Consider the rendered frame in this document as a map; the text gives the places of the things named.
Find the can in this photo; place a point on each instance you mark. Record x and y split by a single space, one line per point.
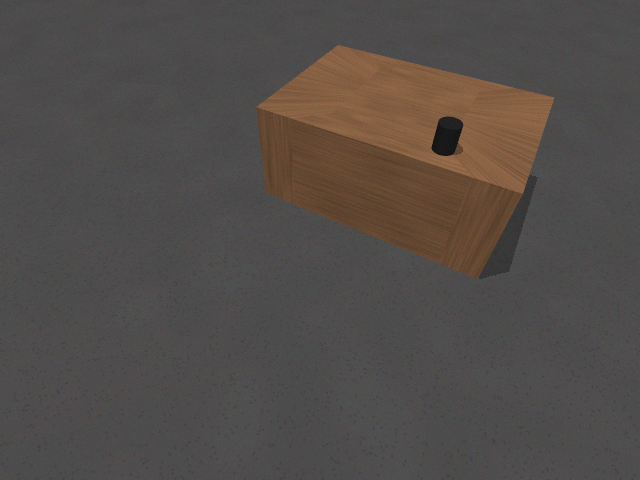
447 136

